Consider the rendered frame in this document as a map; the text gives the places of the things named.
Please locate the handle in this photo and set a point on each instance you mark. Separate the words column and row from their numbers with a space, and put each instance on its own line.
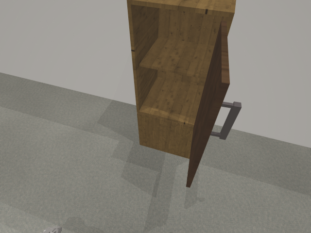
column 233, row 113

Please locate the cupboard door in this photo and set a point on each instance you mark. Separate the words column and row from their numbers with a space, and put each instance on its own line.
column 215, row 89

